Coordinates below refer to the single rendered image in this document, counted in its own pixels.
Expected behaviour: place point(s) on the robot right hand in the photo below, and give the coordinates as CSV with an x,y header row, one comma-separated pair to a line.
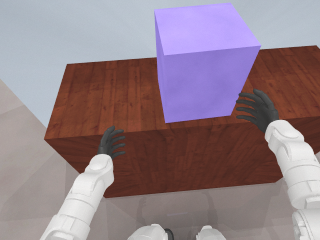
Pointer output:
x,y
264,111

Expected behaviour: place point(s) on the pedestal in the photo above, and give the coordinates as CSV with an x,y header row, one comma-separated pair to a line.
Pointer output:
x,y
197,154

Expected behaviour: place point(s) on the robot left forearm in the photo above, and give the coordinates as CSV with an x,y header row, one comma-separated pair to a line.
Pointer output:
x,y
75,215

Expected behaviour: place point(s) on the carton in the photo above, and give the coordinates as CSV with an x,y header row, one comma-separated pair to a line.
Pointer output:
x,y
204,56

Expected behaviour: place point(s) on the right robot thigh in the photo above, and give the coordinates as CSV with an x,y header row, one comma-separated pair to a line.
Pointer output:
x,y
210,234

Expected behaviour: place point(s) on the robot thigh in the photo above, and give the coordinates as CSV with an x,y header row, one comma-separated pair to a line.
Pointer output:
x,y
210,234
149,233

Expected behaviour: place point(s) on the robot right upper arm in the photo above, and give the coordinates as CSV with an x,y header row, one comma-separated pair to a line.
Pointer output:
x,y
306,224

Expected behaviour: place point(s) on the robot left hand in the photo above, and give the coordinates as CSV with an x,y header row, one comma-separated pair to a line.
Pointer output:
x,y
106,147

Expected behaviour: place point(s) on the robot right forearm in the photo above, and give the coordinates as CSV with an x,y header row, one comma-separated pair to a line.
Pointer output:
x,y
298,164

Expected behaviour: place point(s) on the left robot thigh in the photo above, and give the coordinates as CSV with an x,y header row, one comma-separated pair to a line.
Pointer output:
x,y
149,233

